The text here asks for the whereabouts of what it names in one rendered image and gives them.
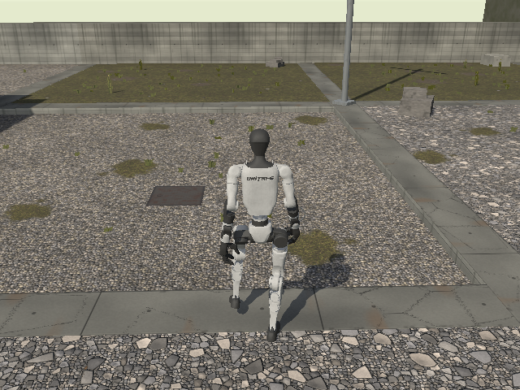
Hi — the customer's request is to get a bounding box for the right robot upper arm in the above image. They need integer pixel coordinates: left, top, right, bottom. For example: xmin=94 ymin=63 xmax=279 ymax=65
xmin=276 ymin=163 xmax=296 ymax=208

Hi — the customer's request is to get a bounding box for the left robot hand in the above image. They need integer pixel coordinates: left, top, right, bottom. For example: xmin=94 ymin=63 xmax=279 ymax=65
xmin=219 ymin=241 xmax=240 ymax=265

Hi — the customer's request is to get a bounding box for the left robot upper arm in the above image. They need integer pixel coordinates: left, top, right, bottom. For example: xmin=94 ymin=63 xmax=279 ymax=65
xmin=226 ymin=164 xmax=243 ymax=211

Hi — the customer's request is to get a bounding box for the robot torso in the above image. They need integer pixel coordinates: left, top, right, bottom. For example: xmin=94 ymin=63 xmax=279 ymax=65
xmin=240 ymin=160 xmax=279 ymax=244

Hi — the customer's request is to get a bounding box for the left robot shin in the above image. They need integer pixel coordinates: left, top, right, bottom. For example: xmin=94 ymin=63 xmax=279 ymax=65
xmin=232 ymin=249 xmax=243 ymax=299

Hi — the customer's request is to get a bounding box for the right robot hand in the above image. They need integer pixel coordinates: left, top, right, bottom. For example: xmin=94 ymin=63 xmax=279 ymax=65
xmin=285 ymin=225 xmax=300 ymax=244

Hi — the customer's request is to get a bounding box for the right robot forearm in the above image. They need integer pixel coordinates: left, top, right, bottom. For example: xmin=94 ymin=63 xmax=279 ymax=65
xmin=287 ymin=196 xmax=300 ymax=229

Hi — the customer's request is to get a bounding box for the left robot forearm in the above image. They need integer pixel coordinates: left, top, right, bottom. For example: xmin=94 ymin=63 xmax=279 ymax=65
xmin=220 ymin=199 xmax=235 ymax=243

